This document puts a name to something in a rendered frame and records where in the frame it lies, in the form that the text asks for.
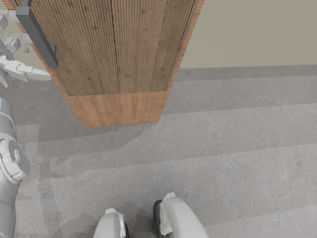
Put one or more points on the left robot hand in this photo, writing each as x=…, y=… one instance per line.
x=9, y=44

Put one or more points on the right robot thigh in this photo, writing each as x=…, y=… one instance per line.
x=182, y=220

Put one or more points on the robot right shin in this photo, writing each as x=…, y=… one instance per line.
x=165, y=229

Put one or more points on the cupboard door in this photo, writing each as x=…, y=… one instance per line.
x=114, y=46

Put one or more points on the left robot upper arm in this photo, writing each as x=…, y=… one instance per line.
x=14, y=167

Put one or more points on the handle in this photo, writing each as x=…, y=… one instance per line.
x=31, y=25

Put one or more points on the robot left forearm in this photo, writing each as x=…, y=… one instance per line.
x=6, y=111

